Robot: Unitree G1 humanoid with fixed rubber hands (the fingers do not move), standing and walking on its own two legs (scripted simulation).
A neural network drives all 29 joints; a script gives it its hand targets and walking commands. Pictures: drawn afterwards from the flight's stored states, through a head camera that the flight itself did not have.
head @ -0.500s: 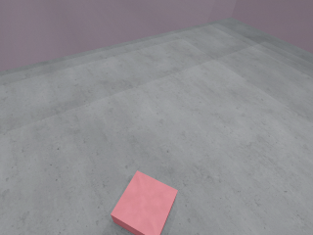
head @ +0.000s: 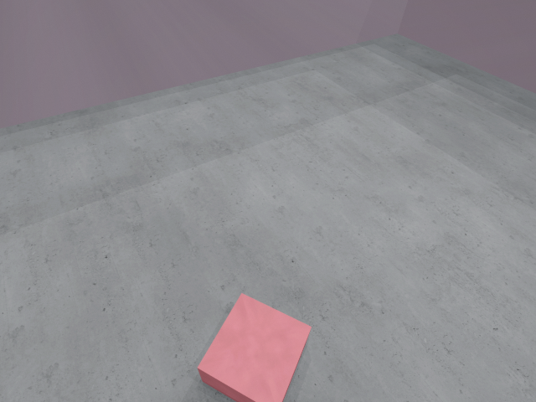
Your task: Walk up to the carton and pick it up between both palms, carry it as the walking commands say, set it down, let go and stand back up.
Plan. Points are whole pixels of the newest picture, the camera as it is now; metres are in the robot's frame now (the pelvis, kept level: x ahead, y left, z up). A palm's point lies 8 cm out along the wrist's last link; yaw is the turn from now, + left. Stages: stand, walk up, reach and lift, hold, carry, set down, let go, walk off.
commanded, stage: walk up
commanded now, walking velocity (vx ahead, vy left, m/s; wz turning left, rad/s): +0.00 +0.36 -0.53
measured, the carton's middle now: (256, 354) +0.43 +0.01 -0.70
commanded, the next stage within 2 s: none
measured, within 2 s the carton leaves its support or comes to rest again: neither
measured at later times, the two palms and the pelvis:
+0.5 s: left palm out of the picture +0.11 +0.48 -0.15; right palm out of the picture +0.02 -0.05 -0.12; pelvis +0.01 +0.21 -0.01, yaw -16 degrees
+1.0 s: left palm out of the picture +0.17 +0.45 -0.15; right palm out of the picture -0.16 +0.01 -0.09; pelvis -0.01 +0.24 +0.01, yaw -21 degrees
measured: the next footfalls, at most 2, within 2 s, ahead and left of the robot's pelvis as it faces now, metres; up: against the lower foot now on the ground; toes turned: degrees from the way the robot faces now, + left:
left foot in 0.36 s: +0.07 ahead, +0.31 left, +0.00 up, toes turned -12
right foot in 1.22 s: -0.02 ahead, +0.04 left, +0.00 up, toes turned -31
